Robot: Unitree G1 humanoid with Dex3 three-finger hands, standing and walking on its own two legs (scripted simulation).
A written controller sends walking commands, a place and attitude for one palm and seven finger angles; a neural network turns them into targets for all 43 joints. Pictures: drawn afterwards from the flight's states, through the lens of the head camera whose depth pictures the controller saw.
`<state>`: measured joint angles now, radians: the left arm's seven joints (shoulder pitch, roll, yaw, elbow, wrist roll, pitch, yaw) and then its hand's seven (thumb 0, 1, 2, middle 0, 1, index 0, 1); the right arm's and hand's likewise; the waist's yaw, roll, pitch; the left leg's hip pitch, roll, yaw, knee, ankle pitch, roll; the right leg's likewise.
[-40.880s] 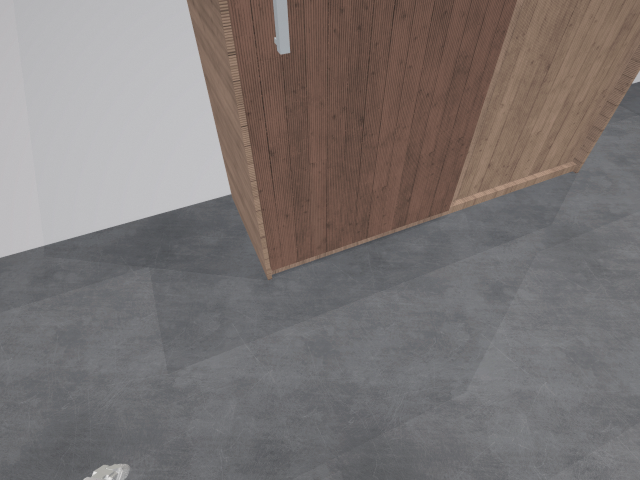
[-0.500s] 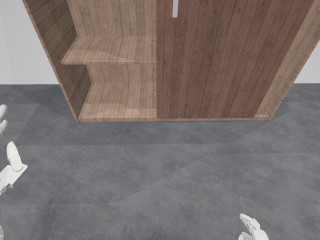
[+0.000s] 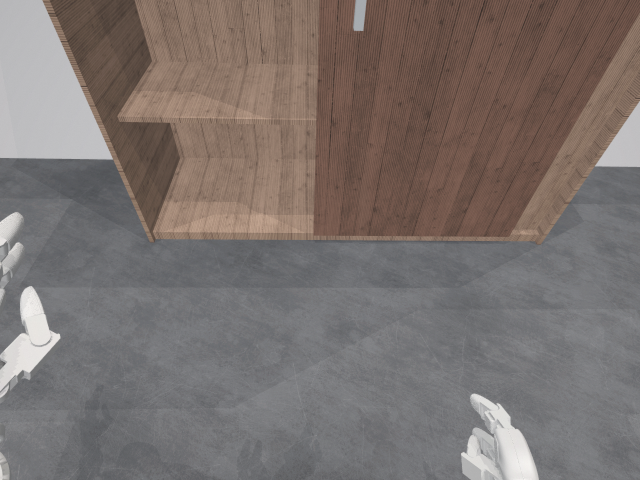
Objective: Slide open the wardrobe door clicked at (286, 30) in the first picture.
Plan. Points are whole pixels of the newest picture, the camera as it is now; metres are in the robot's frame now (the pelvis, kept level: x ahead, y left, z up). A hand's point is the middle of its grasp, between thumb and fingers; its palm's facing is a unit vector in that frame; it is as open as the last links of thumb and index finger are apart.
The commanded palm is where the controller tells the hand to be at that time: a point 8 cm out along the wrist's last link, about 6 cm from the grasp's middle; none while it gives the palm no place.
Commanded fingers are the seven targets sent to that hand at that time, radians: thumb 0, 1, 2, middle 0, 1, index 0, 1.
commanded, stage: stop stepping back and stand still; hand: left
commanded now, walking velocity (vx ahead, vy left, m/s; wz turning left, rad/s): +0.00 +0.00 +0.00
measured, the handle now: out of the picture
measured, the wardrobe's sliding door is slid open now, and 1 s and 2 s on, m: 0.67 0.67 0.67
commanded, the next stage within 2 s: let the arm hang, fingers relaxed in 0.20 s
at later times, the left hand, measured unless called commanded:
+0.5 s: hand (146, 467) +0.15 +0.24 -0.11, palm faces -0.01 -0.93 -0.38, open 7.4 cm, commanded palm none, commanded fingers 0.00 0.90 0.90 -0.20 -0.30 -0.20 -0.30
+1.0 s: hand out of the picture +0.05 +0.26 -0.15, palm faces -0.07 -0.93 -0.36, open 7.3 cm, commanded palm none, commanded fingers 0.00 0.90 0.90 -0.20 -0.30 -0.20 -0.30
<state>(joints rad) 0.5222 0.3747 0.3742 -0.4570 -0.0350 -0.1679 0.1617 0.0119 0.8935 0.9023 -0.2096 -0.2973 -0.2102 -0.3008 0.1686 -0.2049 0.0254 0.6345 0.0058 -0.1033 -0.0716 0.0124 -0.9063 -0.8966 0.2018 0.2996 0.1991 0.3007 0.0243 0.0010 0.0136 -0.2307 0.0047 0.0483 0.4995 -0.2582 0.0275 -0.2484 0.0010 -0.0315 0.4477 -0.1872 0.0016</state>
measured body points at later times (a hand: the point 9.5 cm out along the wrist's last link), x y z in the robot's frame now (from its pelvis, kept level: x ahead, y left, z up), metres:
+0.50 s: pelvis -0.01 +0.01 -0.01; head +0.00 +0.00 +0.44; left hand +0.15 +0.29 -0.08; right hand +0.14 -0.26 -0.12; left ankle +0.01 +0.10 -0.74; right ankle +0.03 -0.12 -0.74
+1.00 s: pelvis +0.00 +0.01 +0.01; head +0.03 +0.00 +0.45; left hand +0.05 +0.31 -0.13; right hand +0.03 -0.27 -0.15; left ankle +0.01 +0.10 -0.74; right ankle +0.03 -0.12 -0.74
